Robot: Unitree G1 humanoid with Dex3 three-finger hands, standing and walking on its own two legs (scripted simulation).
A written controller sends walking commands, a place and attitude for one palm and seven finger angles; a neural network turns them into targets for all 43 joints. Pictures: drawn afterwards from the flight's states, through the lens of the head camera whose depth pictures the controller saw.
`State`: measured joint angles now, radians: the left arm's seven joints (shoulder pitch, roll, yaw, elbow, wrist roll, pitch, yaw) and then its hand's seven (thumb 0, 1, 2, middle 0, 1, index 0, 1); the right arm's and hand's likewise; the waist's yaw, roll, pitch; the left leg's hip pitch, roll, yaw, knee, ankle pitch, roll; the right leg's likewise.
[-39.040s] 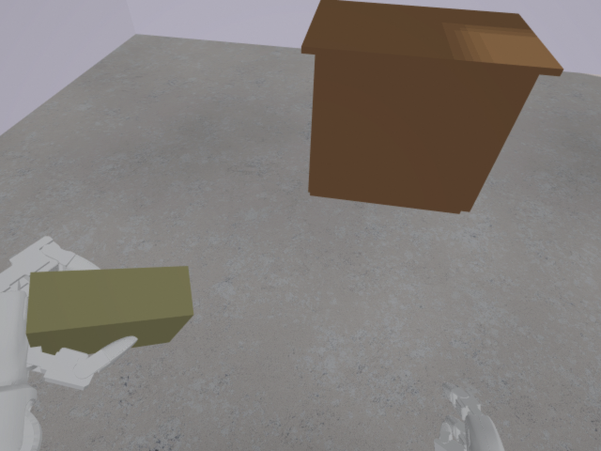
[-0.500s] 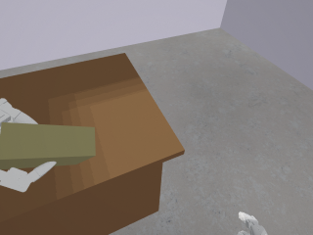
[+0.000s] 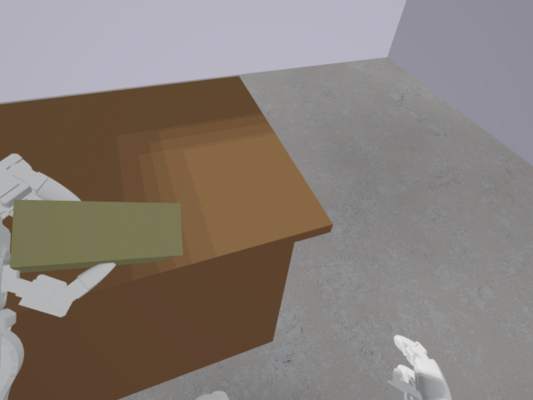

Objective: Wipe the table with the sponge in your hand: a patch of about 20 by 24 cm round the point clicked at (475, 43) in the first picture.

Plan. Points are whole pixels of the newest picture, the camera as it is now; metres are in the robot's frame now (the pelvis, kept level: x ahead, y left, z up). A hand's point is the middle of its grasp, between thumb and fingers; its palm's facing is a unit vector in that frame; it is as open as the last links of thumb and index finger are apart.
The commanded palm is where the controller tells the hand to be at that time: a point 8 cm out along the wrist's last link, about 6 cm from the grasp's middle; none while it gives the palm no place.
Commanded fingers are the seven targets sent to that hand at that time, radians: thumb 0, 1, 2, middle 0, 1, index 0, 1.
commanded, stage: step back with the hand held close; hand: left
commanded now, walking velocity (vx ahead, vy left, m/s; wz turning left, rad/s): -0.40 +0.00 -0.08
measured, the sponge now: (123, 237) +0.24 +0.18 +0.19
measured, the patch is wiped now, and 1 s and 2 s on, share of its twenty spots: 1.00 1.00 1.00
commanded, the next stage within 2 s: stop stepping back and stand still in 0.42 s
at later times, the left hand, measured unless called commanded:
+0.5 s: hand (45, 285) +0.17 +0.20 +0.23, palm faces +0.21 -0.89 -0.41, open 9.6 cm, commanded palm +0.11 +0.26 +0.25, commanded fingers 0.00 0.10 1.30 -1.20 -1.60 -1.20 -1.60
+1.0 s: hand out of the picture +0.01 +0.24 +0.24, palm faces +0.34 -0.88 -0.34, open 9.6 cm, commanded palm -0.04 +0.28 +0.25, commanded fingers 0.00 0.10 1.30 -1.20 -1.60 -1.20 -1.60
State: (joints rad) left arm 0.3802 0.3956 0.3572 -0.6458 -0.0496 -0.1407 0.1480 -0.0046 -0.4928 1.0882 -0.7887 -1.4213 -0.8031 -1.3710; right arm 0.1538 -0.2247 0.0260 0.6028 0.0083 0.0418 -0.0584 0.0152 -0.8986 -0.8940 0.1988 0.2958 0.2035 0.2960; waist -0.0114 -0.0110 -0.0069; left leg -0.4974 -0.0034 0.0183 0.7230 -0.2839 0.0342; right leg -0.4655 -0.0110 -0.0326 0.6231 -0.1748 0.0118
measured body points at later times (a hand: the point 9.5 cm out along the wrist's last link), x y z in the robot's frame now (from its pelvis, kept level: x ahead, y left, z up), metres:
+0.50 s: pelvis -0.09 +0.01 +0.02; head -0.07 +0.03 +0.47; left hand +0.15 +0.25 +0.25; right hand +0.06 -0.25 -0.05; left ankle +0.00 +0.09 -0.71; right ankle -0.12 -0.12 -0.69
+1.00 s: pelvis -0.23 +0.02 +0.01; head -0.29 +0.03 +0.46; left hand -0.02 +0.28 +0.25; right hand -0.12 -0.23 -0.06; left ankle -0.19 +0.16 -0.71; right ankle -0.21 -0.07 -0.67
